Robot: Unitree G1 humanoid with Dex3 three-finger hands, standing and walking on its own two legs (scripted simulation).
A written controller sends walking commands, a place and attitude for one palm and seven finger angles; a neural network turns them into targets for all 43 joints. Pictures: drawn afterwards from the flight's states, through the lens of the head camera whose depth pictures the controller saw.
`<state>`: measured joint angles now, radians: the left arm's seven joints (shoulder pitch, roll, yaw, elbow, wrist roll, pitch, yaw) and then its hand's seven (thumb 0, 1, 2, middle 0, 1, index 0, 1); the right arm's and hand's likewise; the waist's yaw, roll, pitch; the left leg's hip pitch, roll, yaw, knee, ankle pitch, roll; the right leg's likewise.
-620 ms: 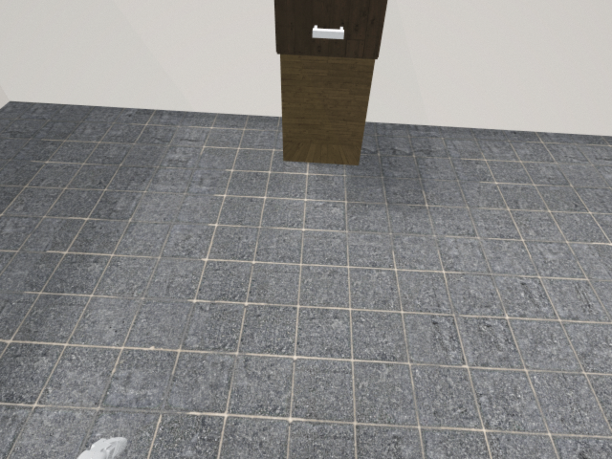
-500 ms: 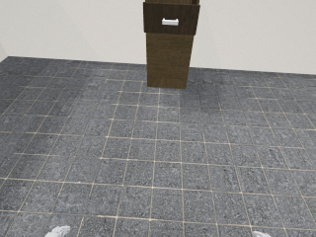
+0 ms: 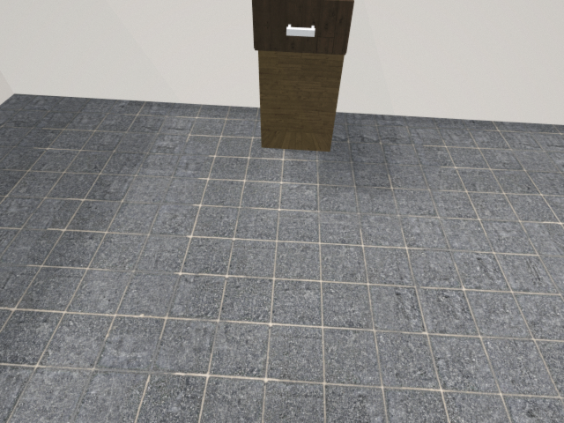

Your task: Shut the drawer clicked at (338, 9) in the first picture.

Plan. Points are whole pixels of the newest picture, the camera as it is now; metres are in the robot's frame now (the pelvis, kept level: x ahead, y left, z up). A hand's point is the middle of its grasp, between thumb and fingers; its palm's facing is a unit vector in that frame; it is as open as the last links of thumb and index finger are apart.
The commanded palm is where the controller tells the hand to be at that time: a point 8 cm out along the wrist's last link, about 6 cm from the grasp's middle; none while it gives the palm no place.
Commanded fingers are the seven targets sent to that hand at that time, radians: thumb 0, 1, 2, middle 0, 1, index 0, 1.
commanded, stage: stand and wait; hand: left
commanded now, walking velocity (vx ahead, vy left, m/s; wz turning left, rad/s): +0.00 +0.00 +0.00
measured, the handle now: (300, 29) +1.38 +0.01 +0.01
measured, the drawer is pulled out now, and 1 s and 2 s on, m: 0.29 0.29 0.29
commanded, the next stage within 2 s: look at it before walking up in 0.30 s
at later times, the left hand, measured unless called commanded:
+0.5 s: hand out of the picture +0.07 +0.24 -0.15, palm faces -0.04 -0.94 -0.33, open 7.4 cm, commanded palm none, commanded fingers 0.00 0.90 0.90 -0.20 -0.30 -0.20 -0.30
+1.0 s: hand out of the picture +0.08 +0.24 -0.15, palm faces -0.04 -0.94 -0.33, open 7.4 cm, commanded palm none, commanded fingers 0.00 0.90 0.90 -0.20 -0.30 -0.20 -0.30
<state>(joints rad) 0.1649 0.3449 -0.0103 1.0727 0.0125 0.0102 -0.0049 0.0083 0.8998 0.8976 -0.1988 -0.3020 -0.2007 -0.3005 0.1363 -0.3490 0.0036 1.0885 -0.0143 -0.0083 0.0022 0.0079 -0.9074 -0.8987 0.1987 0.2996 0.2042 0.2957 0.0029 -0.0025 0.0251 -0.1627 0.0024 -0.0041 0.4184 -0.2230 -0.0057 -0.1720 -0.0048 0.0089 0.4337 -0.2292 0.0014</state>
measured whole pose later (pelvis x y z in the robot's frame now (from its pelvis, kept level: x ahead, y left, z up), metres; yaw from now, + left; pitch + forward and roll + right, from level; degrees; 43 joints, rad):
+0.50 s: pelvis +0.00 +0.00 +0.00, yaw +0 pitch -1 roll +0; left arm 0.14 0.34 -0.01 1.08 0.01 0.00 -0.01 0.01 0.90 0.90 -0.20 -0.30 -0.20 -0.30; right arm 0.14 -0.34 0.01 1.12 -0.01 -0.02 0.01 0.01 -0.91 -0.90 0.20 0.30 0.20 0.30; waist 0.00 0.00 0.02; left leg -0.17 0.01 0.00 0.39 -0.20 -0.01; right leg -0.18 0.00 0.01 0.41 -0.21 0.00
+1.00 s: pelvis +0.01 +0.00 +0.00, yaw +0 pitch -1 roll +0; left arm 0.14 0.34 -0.01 1.09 0.01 0.00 0.00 0.01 0.90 0.90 -0.20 -0.30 -0.20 -0.30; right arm 0.11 -0.34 0.01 1.11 -0.01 -0.02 0.00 0.01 -0.91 -0.90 0.20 0.30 0.20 0.30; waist 0.00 -0.01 0.03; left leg -0.14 0.01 0.00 0.37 -0.21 -0.01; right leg -0.15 0.00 0.01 0.38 -0.21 0.00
